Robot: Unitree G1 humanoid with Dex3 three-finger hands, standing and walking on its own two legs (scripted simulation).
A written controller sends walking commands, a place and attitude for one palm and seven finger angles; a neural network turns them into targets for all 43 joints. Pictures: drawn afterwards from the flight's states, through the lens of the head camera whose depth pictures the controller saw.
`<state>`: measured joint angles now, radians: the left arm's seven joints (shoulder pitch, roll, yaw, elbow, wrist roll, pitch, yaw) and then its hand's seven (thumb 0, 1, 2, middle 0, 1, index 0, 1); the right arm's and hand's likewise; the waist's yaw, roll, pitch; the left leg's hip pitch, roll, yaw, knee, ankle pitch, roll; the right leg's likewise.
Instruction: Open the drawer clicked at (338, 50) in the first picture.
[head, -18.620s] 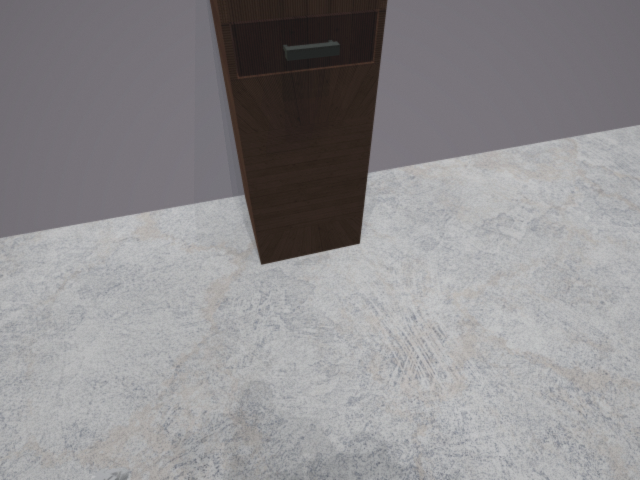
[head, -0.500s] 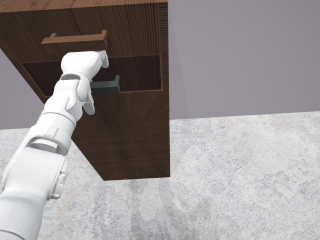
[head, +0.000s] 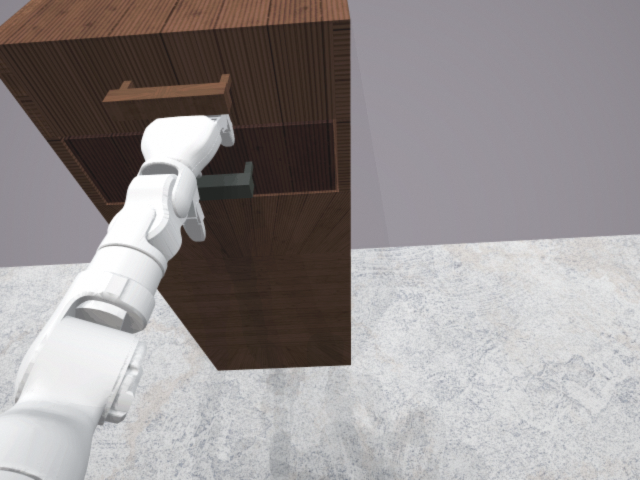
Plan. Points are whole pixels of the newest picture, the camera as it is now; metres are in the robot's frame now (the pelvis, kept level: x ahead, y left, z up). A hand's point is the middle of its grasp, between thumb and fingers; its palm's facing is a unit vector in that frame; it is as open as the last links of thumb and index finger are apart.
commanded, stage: re-aim the fingers above the handle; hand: left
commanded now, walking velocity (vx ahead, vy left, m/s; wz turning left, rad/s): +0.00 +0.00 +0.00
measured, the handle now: (206, 178) +0.52 +0.17 +0.09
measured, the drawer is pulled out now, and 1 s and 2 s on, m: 0.00 0.00 0.00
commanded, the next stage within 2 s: lower the fingers behind the handle in 0.64 s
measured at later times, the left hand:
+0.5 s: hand (197, 175) +0.47 +0.16 +0.14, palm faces +0.00 -0.02 -1.00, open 13.7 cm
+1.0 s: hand (193, 180) +0.45 +0.16 +0.14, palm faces +0.02 -0.01 -1.00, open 13.8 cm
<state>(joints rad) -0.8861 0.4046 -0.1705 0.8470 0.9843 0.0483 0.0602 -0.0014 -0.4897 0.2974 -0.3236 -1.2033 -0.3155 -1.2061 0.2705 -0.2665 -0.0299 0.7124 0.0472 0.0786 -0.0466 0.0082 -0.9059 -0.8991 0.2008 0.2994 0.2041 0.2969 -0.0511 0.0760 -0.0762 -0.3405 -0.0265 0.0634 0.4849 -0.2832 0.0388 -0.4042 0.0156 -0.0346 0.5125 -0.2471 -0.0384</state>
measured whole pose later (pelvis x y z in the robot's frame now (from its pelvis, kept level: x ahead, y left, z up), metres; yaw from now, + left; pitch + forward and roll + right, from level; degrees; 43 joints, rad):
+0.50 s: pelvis +0.02 +0.00 +0.00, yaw +1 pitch +7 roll +1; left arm -0.81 0.39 -0.23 0.67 0.95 0.10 -0.01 0.00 -0.49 0.30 -0.32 -1.20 -0.34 -1.21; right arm 0.18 -0.26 -0.01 0.67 0.05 0.13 -0.03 0.01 -0.91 -0.90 0.20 0.30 0.20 0.30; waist -0.01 0.08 -0.08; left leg -0.29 -0.03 0.05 0.46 -0.29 0.04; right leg -0.35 0.01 -0.04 0.50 -0.27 -0.04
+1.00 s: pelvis +0.01 -0.01 +0.00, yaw +1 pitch +6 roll +1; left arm -0.81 0.40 -0.23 0.69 0.95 0.11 0.01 0.00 -0.49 0.30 -0.32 -1.20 -0.33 -1.21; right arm 0.18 -0.27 -0.01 0.69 0.06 0.14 -0.04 0.01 -0.91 -0.90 0.20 0.30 0.20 0.30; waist -0.01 0.07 -0.08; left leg -0.29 -0.03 0.04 0.46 -0.28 0.03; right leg -0.35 0.02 -0.05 0.50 -0.26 -0.05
